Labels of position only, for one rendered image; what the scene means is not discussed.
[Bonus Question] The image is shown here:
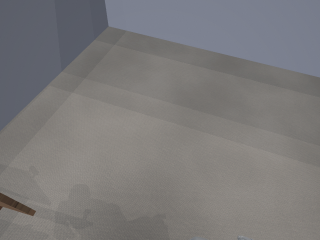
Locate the cupboard door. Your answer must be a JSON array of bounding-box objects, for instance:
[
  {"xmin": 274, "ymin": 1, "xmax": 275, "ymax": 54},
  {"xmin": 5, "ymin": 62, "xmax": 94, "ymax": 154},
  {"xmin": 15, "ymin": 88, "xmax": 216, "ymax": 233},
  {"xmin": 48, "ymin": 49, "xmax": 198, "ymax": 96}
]
[{"xmin": 0, "ymin": 193, "xmax": 36, "ymax": 216}]

